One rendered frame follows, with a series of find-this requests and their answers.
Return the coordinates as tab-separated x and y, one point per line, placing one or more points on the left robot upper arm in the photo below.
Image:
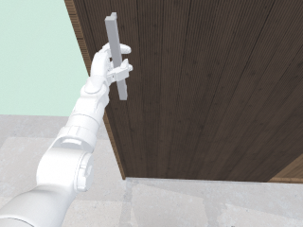
62	175

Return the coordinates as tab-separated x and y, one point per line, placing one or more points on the left robot hand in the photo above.
102	66

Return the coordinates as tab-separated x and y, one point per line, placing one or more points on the handle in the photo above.
113	38

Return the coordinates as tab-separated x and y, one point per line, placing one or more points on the robot left forearm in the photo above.
81	129

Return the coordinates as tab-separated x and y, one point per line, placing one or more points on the wardrobe door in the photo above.
293	170
216	90

